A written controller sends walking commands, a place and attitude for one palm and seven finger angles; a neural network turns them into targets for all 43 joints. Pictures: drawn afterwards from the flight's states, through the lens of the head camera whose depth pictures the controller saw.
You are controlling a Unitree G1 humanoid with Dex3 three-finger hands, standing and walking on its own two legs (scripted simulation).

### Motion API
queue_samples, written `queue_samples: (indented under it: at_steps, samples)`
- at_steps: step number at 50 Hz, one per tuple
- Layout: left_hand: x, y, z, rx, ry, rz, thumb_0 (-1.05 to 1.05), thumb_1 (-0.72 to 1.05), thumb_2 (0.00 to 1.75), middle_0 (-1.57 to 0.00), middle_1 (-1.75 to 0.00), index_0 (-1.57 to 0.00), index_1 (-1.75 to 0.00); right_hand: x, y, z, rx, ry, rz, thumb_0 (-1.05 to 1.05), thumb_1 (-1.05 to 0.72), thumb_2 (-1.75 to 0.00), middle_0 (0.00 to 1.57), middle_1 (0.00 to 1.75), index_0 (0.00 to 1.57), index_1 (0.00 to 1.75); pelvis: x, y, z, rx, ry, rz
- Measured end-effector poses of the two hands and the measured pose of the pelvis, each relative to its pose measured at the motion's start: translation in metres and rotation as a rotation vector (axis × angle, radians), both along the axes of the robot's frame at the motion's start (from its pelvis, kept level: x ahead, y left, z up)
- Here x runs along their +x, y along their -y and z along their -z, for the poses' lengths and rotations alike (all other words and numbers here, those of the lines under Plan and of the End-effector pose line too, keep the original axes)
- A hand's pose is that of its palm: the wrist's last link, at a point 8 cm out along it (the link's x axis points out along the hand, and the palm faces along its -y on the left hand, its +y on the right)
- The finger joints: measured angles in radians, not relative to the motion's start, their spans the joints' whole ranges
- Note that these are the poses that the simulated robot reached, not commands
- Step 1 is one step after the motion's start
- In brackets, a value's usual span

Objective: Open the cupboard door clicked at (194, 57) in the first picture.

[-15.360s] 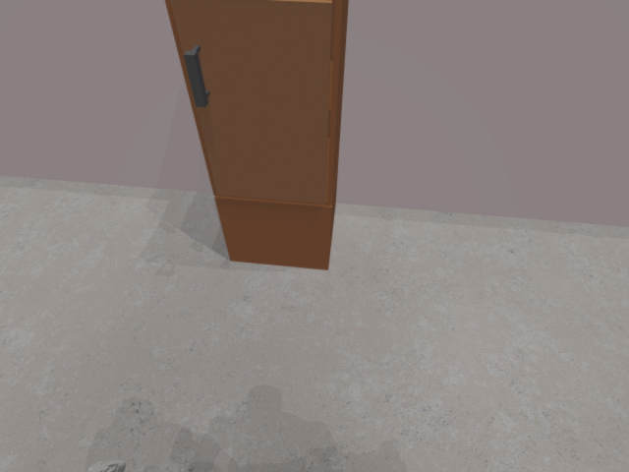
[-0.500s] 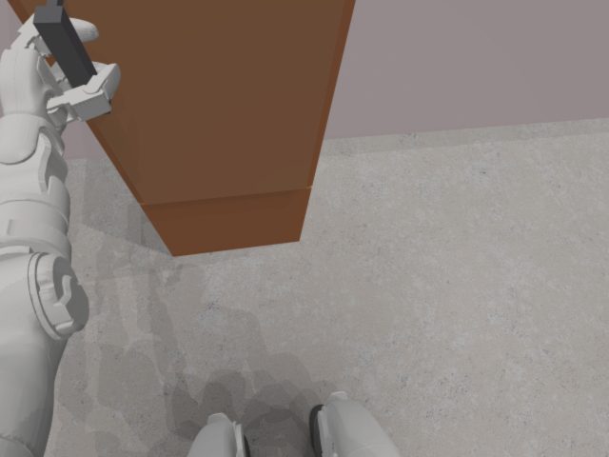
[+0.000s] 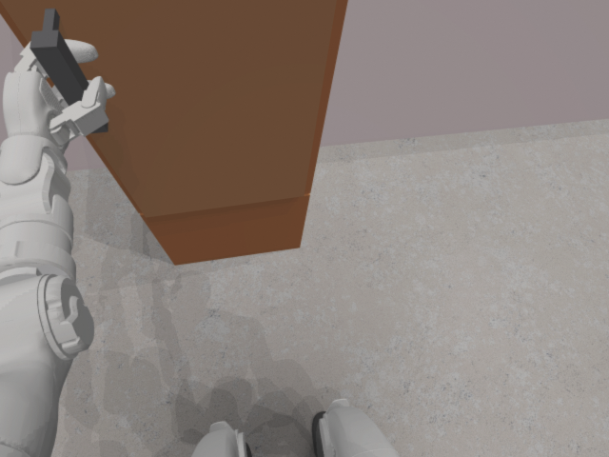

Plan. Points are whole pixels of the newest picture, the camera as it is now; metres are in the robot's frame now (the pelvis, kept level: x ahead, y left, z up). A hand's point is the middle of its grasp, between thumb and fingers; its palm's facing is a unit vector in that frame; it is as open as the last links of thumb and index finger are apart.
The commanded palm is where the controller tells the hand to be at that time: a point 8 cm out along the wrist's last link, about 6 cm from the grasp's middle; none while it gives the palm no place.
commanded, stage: pull the door open along its arc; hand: left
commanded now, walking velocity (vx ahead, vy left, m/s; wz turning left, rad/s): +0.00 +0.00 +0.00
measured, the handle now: (75, 74) +0.58 +0.22 +0.09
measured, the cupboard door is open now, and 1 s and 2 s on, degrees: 1 21 45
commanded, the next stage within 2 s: open thumb and fingers to let go in 1.60 s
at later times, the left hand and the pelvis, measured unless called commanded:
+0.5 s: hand (138, 172) +0.44 +0.14 +0.09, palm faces +0.48 -0.88 +0.03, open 6.0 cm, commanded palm +0.39 +0.17 +0.09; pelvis +0.01 -0.01 +0.01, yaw +3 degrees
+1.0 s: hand (142, 175) +0.43 +0.14 +0.09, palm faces +0.50 -0.87 -0.01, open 6.0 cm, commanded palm +0.38 +0.17 +0.09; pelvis -0.02 -0.02 +0.01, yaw +3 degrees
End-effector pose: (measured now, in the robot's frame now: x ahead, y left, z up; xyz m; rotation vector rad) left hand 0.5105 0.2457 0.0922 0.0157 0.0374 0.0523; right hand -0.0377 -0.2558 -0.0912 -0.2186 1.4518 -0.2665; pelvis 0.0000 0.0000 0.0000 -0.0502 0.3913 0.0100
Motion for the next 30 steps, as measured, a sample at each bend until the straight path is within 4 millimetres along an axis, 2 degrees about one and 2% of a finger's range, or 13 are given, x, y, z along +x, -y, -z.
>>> queue_samples:
  at_steps: [6,13,18,22,26,30]
  samples:
    - [-0.02,0.004,0.001,-0.003,0.016,0.012,0.0,0.69,0.74,-0.35,-1.35,-0.35,-1.35,0.026,0.001,-0.001,0.019,0.065,0.002,0.01,-0.9,-0.9,0.2,0.3,0.2,0.3,0.009,-0.001,-0.006,0.007,0.022,0.011]
    - [-0.063,0.017,0.002,-0.022,0.037,0.015,0.0,0.67,0.7,-0.35,-1.35,-0.34,-1.35,0.081,-0.001,-0.003,0.056,0.209,-0.04,0.01,-0.9,-0.9,0.2,0.3,0.2,0.3,0.019,-0.002,-0.015,0.015,0.064,0.01]
    - [-0.099,0.041,0.004,-0.08,0.064,-0.176,0.01,0.65,0.72,-0.33,-1.35,-0.35,-1.33,0.13,-0.008,-0.003,0.092,0.337,-0.123,0.01,-0.91,-0.9,0.2,0.3,0.2,0.3,0.02,-0.002,-0.017,0.019,0.092,-0.002]
    - [-0.115,0.06,0.003,-0.074,0.058,-0.349,0.0,0.66,0.76,-0.33,-1.35,-0.36,-1.31,0.161,-0.016,0.0,0.108,0.407,-0.201,0.01,-0.91,-0.9,0.2,0.3,0.2,0.3,0.015,0.002,-0.015,0.025,0.114,-0.024]
    - [-0.119,0.072,0.001,-0.021,0.038,-0.467,-0.01,0.69,0.81,-0.33,-1.34,-0.35,-1.31,0.176,-0.023,0.002,0.114,0.445,-0.249,0.01,-0.91,-0.9,0.2,0.3,0.2,0.3,0.008,0.007,-0.012,0.033,0.122,-0.041]
    - [-0.121,0.075,0.0,0.007,0.034,-0.487,-0.01,0.7,0.81,-0.33,-1.34,-0.33,-1.32,0.172,-0.023,0.005,0.112,0.451,-0.253,0.01,-0.91,-0.9,0.2,0.3,0.2,0.3,0.002,0.013,-0.011,0.037,0.129,-0.047]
